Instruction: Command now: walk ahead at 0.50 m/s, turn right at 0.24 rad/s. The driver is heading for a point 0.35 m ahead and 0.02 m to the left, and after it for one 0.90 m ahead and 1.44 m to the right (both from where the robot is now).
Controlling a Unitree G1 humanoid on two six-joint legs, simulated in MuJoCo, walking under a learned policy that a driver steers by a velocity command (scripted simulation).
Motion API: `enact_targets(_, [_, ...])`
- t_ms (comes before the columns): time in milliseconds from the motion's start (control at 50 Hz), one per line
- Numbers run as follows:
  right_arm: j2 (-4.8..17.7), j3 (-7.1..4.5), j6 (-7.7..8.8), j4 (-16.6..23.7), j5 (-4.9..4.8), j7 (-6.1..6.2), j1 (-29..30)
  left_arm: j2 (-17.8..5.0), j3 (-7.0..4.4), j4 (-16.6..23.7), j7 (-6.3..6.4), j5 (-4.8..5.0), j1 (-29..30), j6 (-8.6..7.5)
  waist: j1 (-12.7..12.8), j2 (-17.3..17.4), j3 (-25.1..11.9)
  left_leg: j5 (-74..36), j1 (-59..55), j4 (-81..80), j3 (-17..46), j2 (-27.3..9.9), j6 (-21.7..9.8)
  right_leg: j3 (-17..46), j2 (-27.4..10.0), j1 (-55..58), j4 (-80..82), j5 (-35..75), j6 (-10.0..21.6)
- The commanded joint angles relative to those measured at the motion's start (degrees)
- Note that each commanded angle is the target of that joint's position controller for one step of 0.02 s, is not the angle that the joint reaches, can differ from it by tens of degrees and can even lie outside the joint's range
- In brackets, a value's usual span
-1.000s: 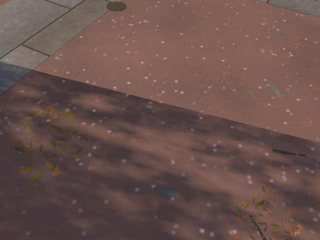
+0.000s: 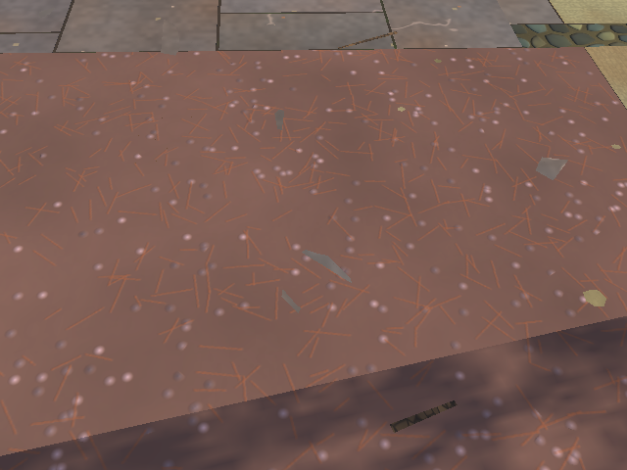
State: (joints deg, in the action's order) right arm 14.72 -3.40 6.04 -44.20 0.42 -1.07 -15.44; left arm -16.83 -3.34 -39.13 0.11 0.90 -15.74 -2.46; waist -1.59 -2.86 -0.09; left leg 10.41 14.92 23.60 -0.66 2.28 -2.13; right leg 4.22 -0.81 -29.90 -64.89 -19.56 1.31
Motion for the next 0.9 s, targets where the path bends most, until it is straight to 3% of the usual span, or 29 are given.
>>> enact_targets(20, [7.4,-1.44,0.88,2.0,-0.48,0.11,0.1,-2.2,-0.50,4.9,-0.24,-0.41,1.5,-0.94,0.9,8.8,0.3,-6.3,-6.7,-13.7,15.4,-14.8,-10.9,0.3,-4.3,-9.4,5.8,3.9,-0.6])
enact_targets(120, [10.1,-1.76,-0.02,-0.4,-1.34,0.47,-2.4,-0.4,0.62,6.6,-0.90,-0.37,10.1,-1.86,-1.8,7.5,1.0,-11.5,-7.0,-14.5,8.0,-13.4,-9.6,-2.4,-4.1,-6.1,23.1,17.0,-1.4])
enact_targets(220, [11.3,-1.67,-1.24,-3.0,-2.01,0.36,-6.8,-1.4,0.35,8.8,-2.05,0.46,16.9,-2.34,-3.8,8.0,2.7,-11.4,-11.5,-12.1,8.0,-15.8,-8.3,-3.8,-2.1,-3.1,32.0,17.5,-0.1])
enact_targets(260, [12.2,-1.91,-2.03,-3.5,-1.72,0.77,-5.7,-2.5,-0.13,8.7,-2.45,0.00,15.3,-2.48,-1.8,8.6,1.9,-22.0,-14.7,-7.4,6.1,-16.0,-6.5,-4.6,-0.6,0.0,35.1,15.5,1.7])
enact_targets(300, [11.5,-1.62,-2.38,-3.2,-1.57,1.41,-4.7,-5.6,-1.84,5.5,-2.14,-1.20,4.7,-2.45,3.8,7.0,-5.5,-37.7,-13.1,6.9,0.9,-11.7,-2.9,-6.6,2.4,16.6,39.6,22.5,4.6])
enact_targets(320, [9.5,-0.72,-2.00,-1.3,0.08,1.89,-4.3,-9.8,-2.93,4.5,-1.52,-1.81,-2.8,-2.16,6.3,1.9,-12.6,-24.5,-3.2,21.2,-2.1,-8.8,0.2,2.8,-6.0,31.9,36.0,41.1,7.8])
enact_targets(340, [4.1,1.39,-1.07,-0.2,1.64,1.40,-11.2,-14.5,-3.39,4.9,-1.25,-2.09,-3.8,-1.56,3.0,-13.5,-18.9,20.0,18.5,42.6,-2.5,-0.1,4.7,24.7,-20.8,50.4,35.2,57.3,19.0])
enact_targets(360, [8.6,0.59,-0.55,-1.6,0.56,0.89,-11.5,-10.6,-2.85,4.5,-1.49,-1.05,-6.2,-1.01,5.4,-9.7,-25.1,26.6,21.6,50.4,5.5,-1.0,5.1,30.8,-21.7,50.6,38.4,52.2,21.4])
enact_targets(380, [10.8,-0.12,-0.60,-0.1,-1.05,0.80,-6.2,-9.0,-2.29,5.3,-1.47,-0.92,-2.2,-0.81,5.3,-5.9,-17.4,23.3,25.2,52.4,5.5,-3.3,5.0,23.5,-18.4,44.7,39.1,51.4,19.2])
enact_targets(400, [10.3,0.05,-0.92,1.0,-0.95,1.22,-2.0,-7.8,-2.07,5.6,-1.31,-0.60,0.9,-0.66,4.5,-1.3,-12.2,19.5,26.0,50.4,4.6,-5.0,5.0,18.4,-15.5,37.8,40.0,50.7,17.0])
enact_targets(420, [10.1,-0.14,-1.52,1.5,-0.18,1.76,-0.1,-7.4,-1.93,6.0,-1.22,-0.53,3.2,-0.44,3.2,1.5,-8.8,16.7,24.5,47.4,4.6,-5.9,5.3,16.1,-13.7,30.8,41.8,49.5,15.7])
enact_targets(440, [10.0,-0.36,-2.35,2.0,0.09,2.12,-0.3,-7.5,-1.97,6.3,-1.11,-0.85,4.9,-0.21,1.2,1.0,-7.5,14.9,20.8,44.5,5.1,-6.6,5.4,14.5,-12.2,24.7,43.7,47.9,15.1])
enact_targets(500, [7.6,0.00,-4.09,2.2,0.20,2.87,-1.5,-8.7,-2.58,6.4,-0.82,-1.51,6.7,0.13,-1.2,-2.2,-7.4,12.6,14.5,36.3,3.9,-4.6,6.4,11.8,-10.0,15.8,45.7,46.6,15.2])
enact_targets(560, [7.1,0.11,-4.91,3.0,0.56,3.17,1.6,-9.9,-3.10,6.0,0.24,-0.79,6.1,0.98,-0.7,-2.5,-8.7,7.4,12.5,29.5,4.5,-3.2,6.9,12.2,-8.8,13.3,45.5,38.9,14.2])
enact_targets(620, [7.1,0.08,-5.52,4.5,0.08,2.82,6.3,-10.2,-3.23,5.9,1.13,-0.44,5.6,2.28,0.5,-3.3,-7.7,3.8,10.4,23.4,5.4,-1.8,6.7,14.6,-7.2,11.3,46.0,24.1,12.3])
enact_targets(700, [7.7,-0.29,-4.85,6.2,-0.47,2.20,9.4,-10.0,-3.27,5.9,1.48,-0.39,4.5,3.55,1.5,-5.6,-6.1,6.2,8.1,14.6,6.2,-0.3,5.8,20.3,-6.7,13.7,44.0,17.8,11.1])
enact_targets(740, [7.9,-0.71,-4.01,5.7,-0.61,1.85,6.8,-9.3,-3.08,6.2,1.73,0.21,5.6,4.05,-0.3,-5.9,-6.1,1.4,2.6,3.2,5.6,-0.4,4.4,22.0,-5.2,14.8,40.6,19.1,9.1])
enact_targets(760, [9.3,-1.29,-3.75,5.3,-0.27,1.90,5.3,-8.0,-2.70,6.2,1.88,0.44,4.7,4.24,-0.4,-4.5,-6.4,-3.7,-2.7,-2.2,6.7,-3.9,2.8,20.9,-2.9,12.8,37.6,14.8,6.7])
enact_targets(780, [13.1,-2.09,-4.00,6.0,0.81,2.33,4.5,-4.6,-1.75,6.3,1.80,-0.31,1.7,4.33,1.5,5.7,-8.8,-11.6,-10.2,-3.3,16.5,-16.4,-1.9,14.4,2.1,6.7,26.3,-2.7,3.3])
enact_targets(800, [15.5,-2.86,-4.75,5.6,2.59,2.21,5.2,-5.6,-2.16,8.2,1.77,0.11,1.2,3.78,3.0,20.0,-5.4,-21.9,-9.9,-5.6,29.3,-25.6,-11.5,3.9,9.6,-5.1,16.2,-17.6,0.3])
enact_targets(820, [12.9,-2.39,-4.55,6.5,2.17,2.25,6.1,-10.3,-3.44,7.1,1.67,-0.81,0.1,3.35,2.2,16.2,-5.6,-22.7,-8.4,-5.8,30.1,-27.4,-14.6,4.7,5.4,-6.2,4.3,-16.5,-2.2])
enact_targets(840, [9.8,-1.61,-4.48,7.3,1.67,2.47,8.4,-12.0,-4.38,5.7,1.59,-0.13,-0.3,3.79,2.8,12.0,-4.9,-21.4,-7.4,-4.7,23.6,-23.7,-12.5,4.7,4.4,-5.9,-0.3,-12.6,-3.3])
enact_targets(860, [8.5,-1.30,-4.62,7.9,1.03,2.53,10.7,-11.1,-4.50,4.3,1.91,0.01,-1.4,4.74,3.7,9.8,-3.9,-19.1,-6.8,-4.0,18.2,-19.9,-9.8,3.8,3.8,-5.8,-2.8,-9.7,-4.6])
enact_targets(880, [8.0,-1.14,-4.78,8.0,0.29,2.67,11.6,-10.1,-4.35,4.2,2.08,-0.21,-1.2,5.49,3.5,10.0,-3.1,-18.9,-6.4,-3.9,15.3,-18.6,-9.0,3.1,3.4,-6.7,-5.2,-6.9,-5.6])
enact_targets(900, [7.9,-1.00,-5.07,7.9,0.20,2.86,11.6,-8.3,-3.87,4.5,1.90,-0.05,-0.8,5.92,3.3,10.2,-2.4,-19.7,-5.3,-4.4,12.1,-17.1,-8.9,1.8,3.1,-6.1,-5.5,-5.2,-6.3])
